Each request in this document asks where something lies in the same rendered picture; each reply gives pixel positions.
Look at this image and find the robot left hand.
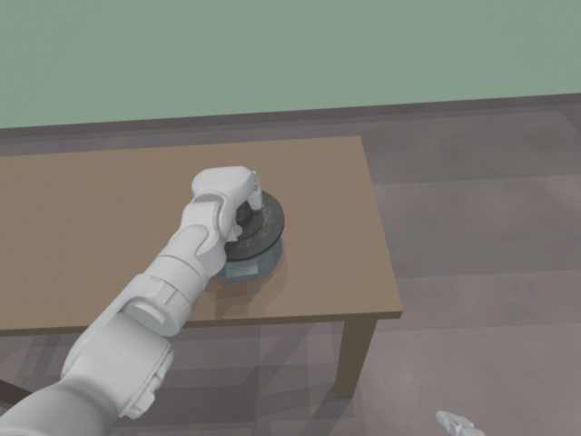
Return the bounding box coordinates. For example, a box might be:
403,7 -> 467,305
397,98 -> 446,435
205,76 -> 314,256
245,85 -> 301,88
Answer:
192,166 -> 262,242

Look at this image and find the robot left upper arm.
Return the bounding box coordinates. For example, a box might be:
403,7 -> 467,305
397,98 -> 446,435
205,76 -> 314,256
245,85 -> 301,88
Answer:
0,310 -> 175,436

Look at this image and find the knob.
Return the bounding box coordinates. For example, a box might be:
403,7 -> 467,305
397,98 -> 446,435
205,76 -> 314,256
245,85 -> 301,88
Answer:
235,201 -> 252,227

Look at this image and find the table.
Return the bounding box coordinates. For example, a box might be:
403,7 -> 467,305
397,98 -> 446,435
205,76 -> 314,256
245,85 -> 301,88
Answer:
0,135 -> 403,410

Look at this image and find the robot right hand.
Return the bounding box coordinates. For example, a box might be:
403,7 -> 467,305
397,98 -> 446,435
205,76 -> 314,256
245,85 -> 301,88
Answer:
436,411 -> 487,436

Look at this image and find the left robot forearm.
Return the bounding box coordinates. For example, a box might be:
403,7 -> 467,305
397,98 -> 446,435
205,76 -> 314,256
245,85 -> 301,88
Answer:
61,190 -> 237,379

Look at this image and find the lid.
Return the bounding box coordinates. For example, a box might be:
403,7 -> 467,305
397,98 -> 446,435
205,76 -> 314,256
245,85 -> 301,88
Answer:
224,191 -> 284,262

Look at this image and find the pot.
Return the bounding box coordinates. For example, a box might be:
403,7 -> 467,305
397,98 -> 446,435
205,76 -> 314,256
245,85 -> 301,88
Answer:
217,237 -> 283,282

